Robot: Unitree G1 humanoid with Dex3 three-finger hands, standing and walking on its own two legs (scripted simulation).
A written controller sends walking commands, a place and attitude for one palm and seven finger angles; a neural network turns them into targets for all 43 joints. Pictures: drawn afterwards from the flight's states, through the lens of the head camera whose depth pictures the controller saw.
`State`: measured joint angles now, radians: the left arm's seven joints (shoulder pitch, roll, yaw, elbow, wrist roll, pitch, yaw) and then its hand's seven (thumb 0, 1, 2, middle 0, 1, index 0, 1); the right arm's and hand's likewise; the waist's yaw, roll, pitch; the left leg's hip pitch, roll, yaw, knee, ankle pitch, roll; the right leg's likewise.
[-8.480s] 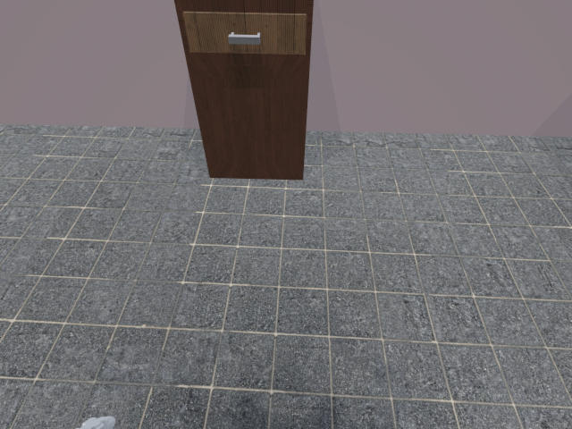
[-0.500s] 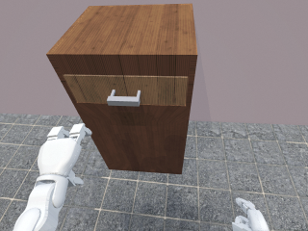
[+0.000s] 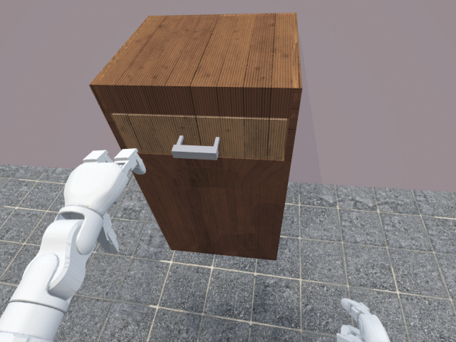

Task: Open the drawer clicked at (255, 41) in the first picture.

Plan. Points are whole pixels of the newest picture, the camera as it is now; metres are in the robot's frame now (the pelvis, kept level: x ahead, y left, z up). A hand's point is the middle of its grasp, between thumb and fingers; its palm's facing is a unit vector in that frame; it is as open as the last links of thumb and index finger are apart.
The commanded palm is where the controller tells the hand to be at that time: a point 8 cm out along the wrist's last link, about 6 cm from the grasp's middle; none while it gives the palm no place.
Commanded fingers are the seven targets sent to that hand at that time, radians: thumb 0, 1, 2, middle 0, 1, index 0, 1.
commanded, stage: raise the hand with hooked fingers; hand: left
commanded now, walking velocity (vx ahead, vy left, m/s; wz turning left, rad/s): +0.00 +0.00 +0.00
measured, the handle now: (197, 146) +0.58 +0.16 -0.02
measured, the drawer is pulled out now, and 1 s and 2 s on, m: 0.00 0.00 0.00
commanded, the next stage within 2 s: move the hooked fingers above the handle in 0.26 s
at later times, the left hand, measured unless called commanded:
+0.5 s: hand (129, 202) +0.31 +0.22 +0.09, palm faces +0.02 -0.07 -1.00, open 13.9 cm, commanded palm +0.30 +0.22 +0.14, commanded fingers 0.00 -0.50 0.30 -0.30 -1.20 -0.30 -1.20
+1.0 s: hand (153, 174) +0.40 +0.21 +0.06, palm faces -0.02 -0.06 -1.00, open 13.9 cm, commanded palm +0.38 +0.21 +0.12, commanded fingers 0.00 -0.50 0.30 -0.30 -1.20 -0.30 -1.20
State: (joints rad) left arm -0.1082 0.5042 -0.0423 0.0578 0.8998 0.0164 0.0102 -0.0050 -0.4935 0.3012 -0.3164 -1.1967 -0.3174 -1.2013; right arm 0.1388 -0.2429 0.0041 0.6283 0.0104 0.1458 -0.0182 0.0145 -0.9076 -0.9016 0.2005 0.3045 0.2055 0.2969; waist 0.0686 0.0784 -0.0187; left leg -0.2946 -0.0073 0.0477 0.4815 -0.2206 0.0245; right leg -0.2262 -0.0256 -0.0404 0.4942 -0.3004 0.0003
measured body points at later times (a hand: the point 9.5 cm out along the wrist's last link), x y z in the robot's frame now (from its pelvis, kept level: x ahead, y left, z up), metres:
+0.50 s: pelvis +0.00 -0.02 +0.00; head +0.01 -0.06 +0.45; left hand +0.31 +0.22 +0.14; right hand +0.19 -0.25 -0.12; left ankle +0.02 +0.10 -0.74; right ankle -0.03 -0.12 -0.74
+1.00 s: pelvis +0.02 -0.02 -0.01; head +0.06 -0.04 +0.44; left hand +0.40 +0.21 +0.12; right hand +0.13 -0.28 -0.14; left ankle +0.02 +0.10 -0.74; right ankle -0.03 -0.12 -0.74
